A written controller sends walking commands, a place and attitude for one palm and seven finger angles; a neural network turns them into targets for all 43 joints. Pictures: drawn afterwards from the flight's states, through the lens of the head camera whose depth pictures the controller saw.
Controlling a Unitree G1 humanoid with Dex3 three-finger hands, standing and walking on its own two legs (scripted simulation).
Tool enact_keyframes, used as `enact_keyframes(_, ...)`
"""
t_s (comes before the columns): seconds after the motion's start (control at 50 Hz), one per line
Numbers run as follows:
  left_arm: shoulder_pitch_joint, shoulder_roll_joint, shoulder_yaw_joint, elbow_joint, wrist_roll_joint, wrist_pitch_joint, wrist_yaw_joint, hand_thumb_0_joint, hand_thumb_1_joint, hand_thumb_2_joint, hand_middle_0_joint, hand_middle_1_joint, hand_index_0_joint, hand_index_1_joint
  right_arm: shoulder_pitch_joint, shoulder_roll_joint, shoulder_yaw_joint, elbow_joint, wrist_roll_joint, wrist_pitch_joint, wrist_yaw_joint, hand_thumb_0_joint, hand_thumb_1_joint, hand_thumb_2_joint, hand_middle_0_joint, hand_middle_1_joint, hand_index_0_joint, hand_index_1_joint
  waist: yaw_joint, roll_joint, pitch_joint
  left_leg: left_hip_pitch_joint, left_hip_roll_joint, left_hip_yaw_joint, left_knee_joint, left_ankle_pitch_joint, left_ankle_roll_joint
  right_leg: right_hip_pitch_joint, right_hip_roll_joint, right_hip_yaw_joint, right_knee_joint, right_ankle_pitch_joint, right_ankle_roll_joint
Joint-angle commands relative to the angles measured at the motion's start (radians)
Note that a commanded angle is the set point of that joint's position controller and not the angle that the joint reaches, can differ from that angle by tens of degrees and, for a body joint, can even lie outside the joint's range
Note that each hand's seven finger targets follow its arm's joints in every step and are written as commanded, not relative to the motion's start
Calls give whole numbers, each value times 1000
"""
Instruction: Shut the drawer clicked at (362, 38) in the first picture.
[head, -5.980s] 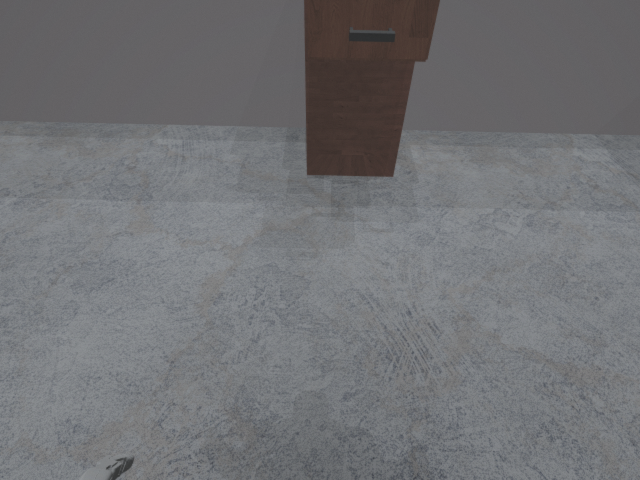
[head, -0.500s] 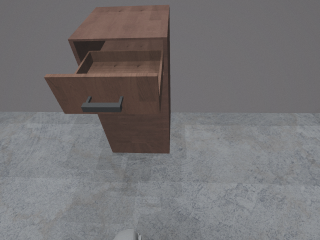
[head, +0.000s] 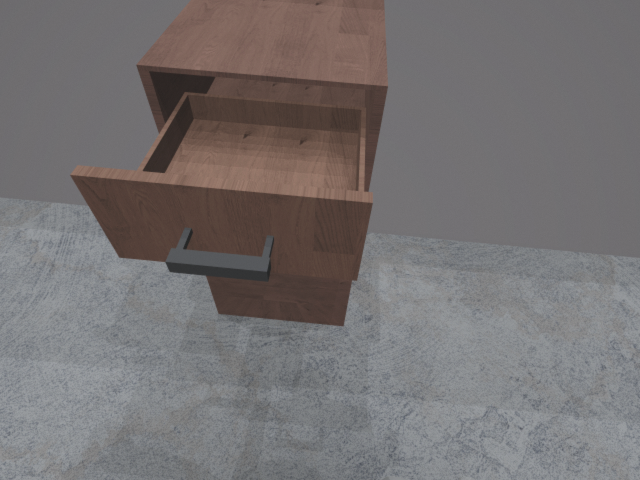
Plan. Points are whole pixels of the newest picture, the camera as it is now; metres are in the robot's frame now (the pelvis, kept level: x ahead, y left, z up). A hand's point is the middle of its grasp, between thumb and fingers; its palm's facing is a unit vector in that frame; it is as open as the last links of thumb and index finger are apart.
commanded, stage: take the last steps up to it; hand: left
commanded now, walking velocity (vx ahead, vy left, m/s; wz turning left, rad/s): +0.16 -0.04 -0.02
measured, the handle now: (223, 251) +0.39 +0.18 +0.03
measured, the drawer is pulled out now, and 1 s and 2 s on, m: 0.29 0.29 0.29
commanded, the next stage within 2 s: come to a stop and stand still in 0.04 s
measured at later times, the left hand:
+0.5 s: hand (231, 472) +0.15 +0.14 -0.16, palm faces +0.05 -0.97 -0.24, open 7.3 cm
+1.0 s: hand out of the picture -0.04 +0.20 -0.17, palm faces +0.05 -0.98 -0.18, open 7.4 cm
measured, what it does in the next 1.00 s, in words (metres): steps on the spot: right foot, then left foot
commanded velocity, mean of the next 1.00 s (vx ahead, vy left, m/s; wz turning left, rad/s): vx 0.03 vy -0.02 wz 0.00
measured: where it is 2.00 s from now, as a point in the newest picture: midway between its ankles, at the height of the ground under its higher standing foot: outside the picture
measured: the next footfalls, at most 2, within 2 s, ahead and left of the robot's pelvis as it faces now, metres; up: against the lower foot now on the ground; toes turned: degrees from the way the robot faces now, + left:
right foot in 0.30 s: +0.18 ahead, -0.14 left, +0.00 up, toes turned -5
left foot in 0.70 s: +0.02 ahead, +0.12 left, +0.00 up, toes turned +4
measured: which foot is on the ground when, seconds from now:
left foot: down 0.00-0.32, up 0.34-0.68, down 0.70-1.00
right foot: up 0.00-0.28, down 0.30-0.70, up 0.72-1.00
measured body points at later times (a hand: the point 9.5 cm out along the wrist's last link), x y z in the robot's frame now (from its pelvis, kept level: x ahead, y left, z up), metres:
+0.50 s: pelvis +0.05 -0.04 +0.00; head +0.09 -0.06 +0.45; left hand +0.15 +0.19 -0.14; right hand +0.04 -0.26 -0.17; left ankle +0.01 +0.09 -0.67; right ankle +0.14 -0.14 -0.73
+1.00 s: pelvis -0.01 +0.01 +0.01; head +0.00 +0.04 +0.46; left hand -0.04 +0.26 -0.16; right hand -0.04 -0.20 -0.13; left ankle -0.02 +0.11 -0.73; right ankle -0.05 -0.12 -0.65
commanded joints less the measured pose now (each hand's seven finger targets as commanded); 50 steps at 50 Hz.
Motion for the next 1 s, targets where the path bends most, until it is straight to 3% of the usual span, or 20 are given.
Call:
enact_keyframes(0.0, 75, 3, 10, -53, 5, 12, -9, 0, 900, 900, -200, -300, -200, -300, 154, -81, 3, 24, -21, 10, -1, 0, -900, -900, 200, 300, 200, 300, 1, 129, -10, -18, 269, -174, -284, 470, 94, -60, -45, 23, -37, 119, 16)
enact_keyframes(0.14, -137, 44, 0, -146, 3, 25, -15, 0, 900, 900, -200, -300, -200, -300, 198, -139, 2, 38, -33, 26, -1, 0, -900, -900, 200, 300, 200, 300, -33, 144, 25, 70, 269, -165, -251, 525, 113, -59, -34, -14, -386, 145, 25)
enact_keyframes(0.22, -110, 56, -10, -133, -1, 17, 2, 0, 900, 900, -200, -300, -200, -300, 197, -147, 7, 61, -30, 48, -11, 0, -900, -900, 200, 300, 200, 300, -10, 130, -33, 85, 223, -134, -97, 632, 35, 162, 8, -34, -673, 277, 21)
enact_keyframes(0.24, -75, 90, -7, -123, 1, 9, 6, 0, 900, 900, -200, -300, -200, -300, 208, -134, 9, 68, -22, 52, -10, 0, -900, -900, 200, 300, 200, 300, 5, 81, -63, 73, 186, -123, -45, 517, -7, 247, -9, -17, -782, 431, 24)
enact_keyframes(0.26, -46, 150, 1, -112, 1, 1, 15, 0, 900, 900, -200, -300, -200, -300, 229, -110, 11, 70, -15, 55, -6, 0, -900, -900, 200, 300, 200, 300, 2, 0, -121, -12, 133, -111, 1, 291, -53, 371, -99, 102, -742, 760, -6)
enact_keyframes(0.28, -56, 196, 6, -114, -3, -1, 18, 0, 900, 900, -200, -300, -200, -300, 263, -92, 7, 68, -5, 67, -3, 0, -900, -900, 200, 300, 200, 300, -21, -54, -143, -80, 74, -91, 31, 3, -84, 415, -235, 197, -694, 1036, -88)
enact_keyframes(0.32, -60, 228, 16, -122, -4, 9, 23, 0, 900, 900, -200, -300, -200, -300, 274, -79, -3, 72, -8, 101, -10, 0, -900, -900, 200, 300, 200, 300, -15, -111, -145, -80, 37, -79, 219, -289, -100, 384, -333, 202, -739, 1219, -194)
enact_keyframes(0.34, -62, 227, 25, -120, -3, 7, 31, 0, 900, 900, -200, -300, -200, -300, 262, -89, -4, 68, -7, 113, -13, 0, -900, -900, 200, 300, 200, 300, -1, -194, -181, -103, 43, -110, 356, -366, -103, 391, -343, 238, -758, 1215, -231)
enact_keyframes(0.4, -136, 210, 33, -147, 0, 23, 45, 0, 900, 900, -200, -300, -200, -300, 226, -100, -16, 52, -9, 133, -11, 0, -900, -900, 200, 300, 200, 300, -4, -107, -166, -171, 36, -188, 560, -335, -104, 339, -333, 203, -779, 1051, -242)
enact_keyframes(0.46, -193, 210, 39, -183, 6, 30, 44, 0, 900, 900, -200, -300, -200, -300, 227, -91, -21, 42, -14, 155, 3, 0, -900, -900, 200, 300, 200, 300, -30, -78, -157, -138, 29, -187, 591, -243, -115, 207, -277, 151, -835, 733, -190)
enact_keyframes(0.58, -233, 225, 50, -209, 21, 48, 31, 0, 900, 900, -200, -300, -200, -300, 260, -81, -17, 24, -20, 141, 24, 0, -900, -900, 200, 300, 200, 300, -37, -192, -111, -8, 23, -120, 287, -236, -95, 47, -215, 195, -997, -60, -121)
enact_keyframes(0.64, -261, 202, 41, -201, 9, 64, 24, 0, 900, 900, -200, -300, -200, -300, 409, -74, -6, 74, -23, 125, 19, 0, -900, -900, 200, 300, 200, 300, -107, -136, -100, 211, -5, -79, -67, -131, -83, -82, -125, 127, -919, -222, -27)
enact_keyframes(0.66, -238, 148, 25, -204, -3, 69, 19, 0, 900, 900, -200, -300, -200, -300, 405, -114, -8, 70, -32, 113, 14, 0, -900, -900, 200, 300, 200, 300, -103, 83, -58, 148, 77, -230, -226, -257, -64, -125, -40, 67, -737, -221, 8)
enact_keyframes(0.68, -227, 74, 14, -214, -17, 75, 14, 0, 900, 900, -200, -300, -200, -300, 330, -187, -20, 35, -45, 105, 6, 0, -900, -900, 200, 300, 200, 300, -94, 385, 56, -65, 302, -545, -440, -560, -8, -183, 81, -24, -443, -112, 45)
enact_keyframes(0.7, -220, 92, 21, -228, -8, 77, 9, 0, 900, 900, -200, -300, -200, -300, 219, -223, -22, -18, -44, 107, -5, 0, -900, -900, 200, 300, 200, 300, -58, 348, 153, -249, 392, -601, -509, -589, 52, -151, 46, 69, -346, -47, 24)
enact_keyframes(0.72, -210, 116, 32, -198, 3, 80, 0, 0, 900, 900, -200, -300, -200, -300, 135, -217, -14, -32, -47, 101, -5, 0, -900, -900, 200, 300, 200, 300, -32, 321, 136, -324, 361, -584, -529, -604, 49, -84, 41, 124, -260, 27, 20)
enact_keyframes(0.76, -115, 124, 42, -151, 11, 76, -18, 0, 900, 900, -200, -300, -200, -300, 90, -191, -6, -38, -38, 85, -9, 0, -900, -900, 200, 300, 200, 300, 10, 183, 129, -243, 277, -429, -456, -435, 14, -128, 75, 106, -94, 112, 27)
enact_keyframes(0.8, -62, 109, 35, -116, 8, 60, -26, 0, 900, 900, -200, -300, -200, -300, 144, -173, -2, -19, -27, 66, -15, 0, -900, -900, 200, 300, 200, 300, -2, 107, 73, -76, 230, -345, -402, -279, -2, -191, 81, 86, -47, 176, 34)
enact_keyframes(0.84, -66, 115, 33, -115, 9, 52, -22, 0, 900, 900, -200, -300, -200, -300, 230, -170, -7, 5, -28, 61, -19, 0, -900, -900, 200, 300, 200, 300, -40, 117, 23, 69, 234, -339, -364, -187, -7, -246, 77, 86, -45, 172, 42)
enact_keyframes(0.98, -129, 100, 16, -129, 4, 51, -23, 0, 900, 900, -200, -300, -200, -300, 357, -153, -6, 75, -35, 53, -37, 0, -900, -900, 200, 300, 200, 300, -94, 173, -29, 243, 324, -392, -297, 167, 86, -220, 16, 73, -243, 52, 44)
